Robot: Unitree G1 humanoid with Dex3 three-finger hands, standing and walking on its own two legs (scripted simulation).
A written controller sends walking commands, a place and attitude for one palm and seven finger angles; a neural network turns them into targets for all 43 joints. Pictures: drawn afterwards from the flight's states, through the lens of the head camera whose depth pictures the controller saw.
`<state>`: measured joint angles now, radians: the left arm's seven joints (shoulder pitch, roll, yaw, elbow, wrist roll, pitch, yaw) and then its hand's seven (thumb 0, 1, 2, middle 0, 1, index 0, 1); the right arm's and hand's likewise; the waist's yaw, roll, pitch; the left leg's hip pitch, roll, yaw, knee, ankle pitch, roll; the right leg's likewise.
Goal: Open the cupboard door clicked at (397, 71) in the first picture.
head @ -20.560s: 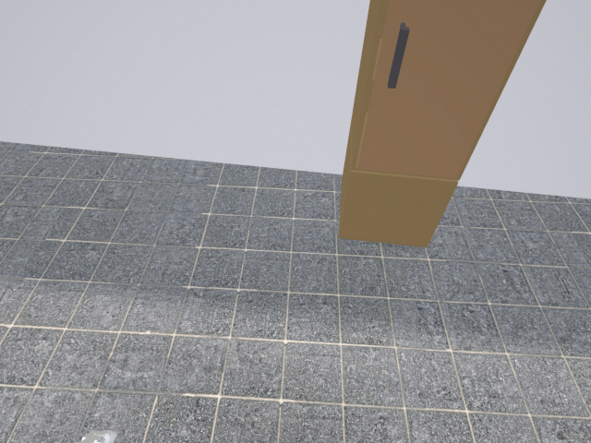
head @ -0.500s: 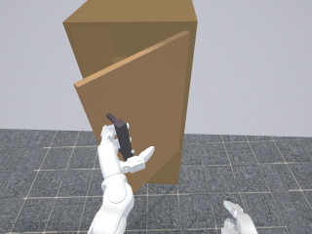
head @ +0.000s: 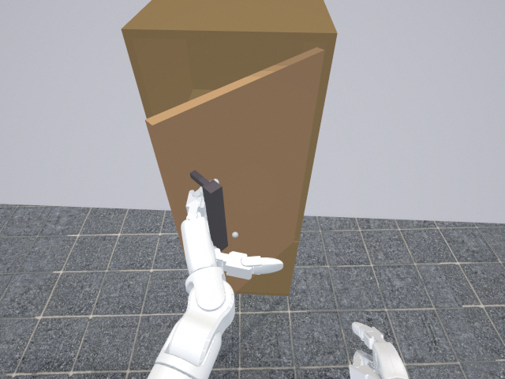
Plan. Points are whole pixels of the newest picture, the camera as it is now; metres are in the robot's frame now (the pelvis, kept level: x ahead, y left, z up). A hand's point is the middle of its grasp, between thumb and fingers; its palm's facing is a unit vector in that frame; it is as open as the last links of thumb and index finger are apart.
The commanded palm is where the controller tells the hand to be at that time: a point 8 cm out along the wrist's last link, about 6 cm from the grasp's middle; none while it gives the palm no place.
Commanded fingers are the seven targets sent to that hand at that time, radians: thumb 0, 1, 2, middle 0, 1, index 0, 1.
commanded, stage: slide the hand sideways off the handle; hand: left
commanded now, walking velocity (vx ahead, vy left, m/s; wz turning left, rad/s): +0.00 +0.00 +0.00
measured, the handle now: (208, 212) +0.36 +0.10 +0.09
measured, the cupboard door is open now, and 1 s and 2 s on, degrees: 47 50 50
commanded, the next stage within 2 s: draw the hand back to the body in 1.22 s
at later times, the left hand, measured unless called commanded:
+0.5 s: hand (233, 256) +0.27 +0.05 +0.09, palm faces -0.06 -1.00 +0.01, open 16.3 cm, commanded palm +0.24 +0.11 +0.09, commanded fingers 0.00 -0.50 0.30 -0.15 -0.30 -0.15 -0.30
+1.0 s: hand (199, 287) +0.23 +0.10 +0.08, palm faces +0.01 -1.00 -0.02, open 16.2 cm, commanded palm +0.19 +0.16 +0.09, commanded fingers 0.00 -0.50 0.30 -0.15 -0.30 -0.15 -0.30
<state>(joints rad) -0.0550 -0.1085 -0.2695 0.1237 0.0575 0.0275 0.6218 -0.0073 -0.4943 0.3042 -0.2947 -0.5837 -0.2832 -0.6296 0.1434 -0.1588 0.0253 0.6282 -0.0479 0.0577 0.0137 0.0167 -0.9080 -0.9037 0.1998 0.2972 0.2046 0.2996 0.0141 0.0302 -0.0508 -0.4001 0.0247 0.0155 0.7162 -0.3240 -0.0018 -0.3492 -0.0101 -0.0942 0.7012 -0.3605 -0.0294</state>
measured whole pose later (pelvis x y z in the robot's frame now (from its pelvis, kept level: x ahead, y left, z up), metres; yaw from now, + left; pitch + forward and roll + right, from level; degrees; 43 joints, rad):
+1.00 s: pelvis +0.03 -0.01 -0.01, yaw +0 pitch +4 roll +0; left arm 0.53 0.12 -0.11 -0.35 -0.11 -0.14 -0.01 -0.01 -0.50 0.30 -0.17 -0.31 -0.17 -0.31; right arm 0.25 -0.21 0.05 0.45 0.00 -0.08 -0.01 0.02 -0.91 -0.90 0.20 0.30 0.21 0.30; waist 0.02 0.04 -0.08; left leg -0.46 0.04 0.01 0.78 -0.40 -0.02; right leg -0.41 0.00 -0.09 0.79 -0.44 -0.04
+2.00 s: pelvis +0.02 +0.02 +0.01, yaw -1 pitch -1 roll -2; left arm 0.58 0.28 0.11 -0.50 -0.07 -0.03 0.06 -0.01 -0.28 0.39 -0.16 -0.30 -0.16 -0.30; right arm 0.24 -0.21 0.07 0.53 0.01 -0.17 -0.09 0.02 -0.91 -0.90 0.20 0.30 0.21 0.30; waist 0.06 0.05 -0.05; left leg -0.32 0.02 0.03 0.68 -0.35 0.02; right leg -0.25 -0.01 -0.08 0.61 -0.35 0.00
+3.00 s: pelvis +0.03 +0.00 +0.03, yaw -3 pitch -5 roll -1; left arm 0.46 0.32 0.33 -0.37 -0.06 -0.11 0.12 0.02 0.89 0.90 -0.21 -0.30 -0.21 -0.30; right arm 0.18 -0.22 0.01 0.66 -0.01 -0.12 -0.07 0.02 -0.91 -0.90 0.20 0.30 0.21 0.30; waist 0.07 0.06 0.03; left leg -0.08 0.04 0.06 0.40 -0.23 0.00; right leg -0.04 0.02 -0.05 0.35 -0.23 -0.02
